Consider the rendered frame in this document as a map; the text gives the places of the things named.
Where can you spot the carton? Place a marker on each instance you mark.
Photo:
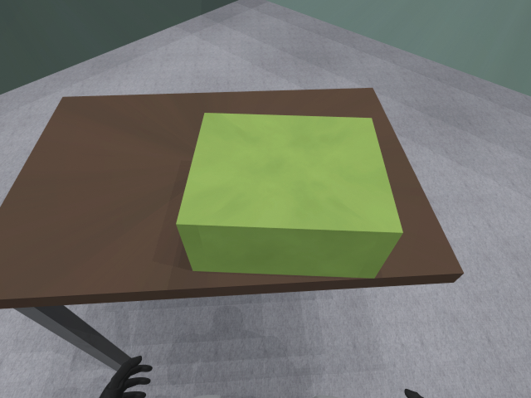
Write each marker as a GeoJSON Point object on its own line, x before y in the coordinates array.
{"type": "Point", "coordinates": [288, 194]}

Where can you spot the left robot hand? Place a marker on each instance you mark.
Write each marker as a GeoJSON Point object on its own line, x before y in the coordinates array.
{"type": "Point", "coordinates": [121, 381]}

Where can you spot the table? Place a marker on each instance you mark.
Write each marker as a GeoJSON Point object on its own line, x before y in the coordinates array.
{"type": "Point", "coordinates": [91, 217]}

